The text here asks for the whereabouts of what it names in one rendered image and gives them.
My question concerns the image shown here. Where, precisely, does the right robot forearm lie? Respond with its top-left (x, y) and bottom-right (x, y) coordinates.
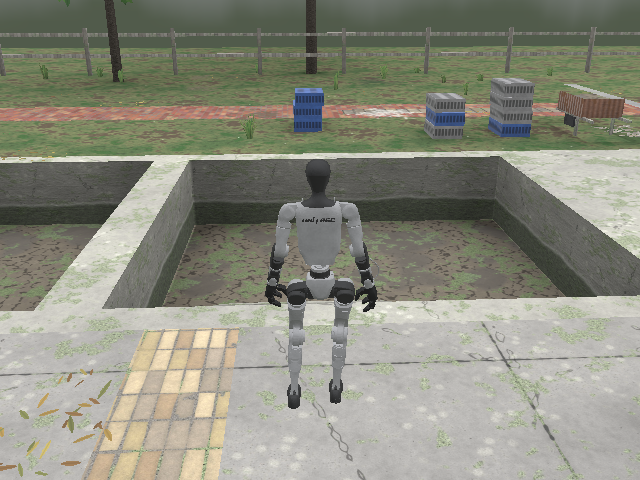
top-left (355, 242), bottom-right (375, 289)

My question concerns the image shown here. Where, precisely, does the robot left hand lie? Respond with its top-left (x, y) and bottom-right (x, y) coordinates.
top-left (265, 283), bottom-right (287, 307)

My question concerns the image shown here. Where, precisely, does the left robot forearm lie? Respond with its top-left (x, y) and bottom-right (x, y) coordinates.
top-left (267, 243), bottom-right (284, 286)

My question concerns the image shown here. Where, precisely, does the robot head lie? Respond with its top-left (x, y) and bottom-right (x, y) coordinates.
top-left (301, 159), bottom-right (336, 208)

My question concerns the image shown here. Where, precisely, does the robot right hand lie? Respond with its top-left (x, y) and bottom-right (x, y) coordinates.
top-left (355, 285), bottom-right (378, 312)

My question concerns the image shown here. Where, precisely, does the right robot upper arm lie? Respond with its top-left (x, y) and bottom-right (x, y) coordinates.
top-left (339, 202), bottom-right (365, 258)

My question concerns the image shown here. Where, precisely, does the left robot upper arm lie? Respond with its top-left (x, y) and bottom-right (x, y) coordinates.
top-left (274, 202), bottom-right (298, 258)

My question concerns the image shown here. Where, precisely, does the robot left shin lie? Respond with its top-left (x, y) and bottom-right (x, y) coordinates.
top-left (288, 329), bottom-right (302, 395)

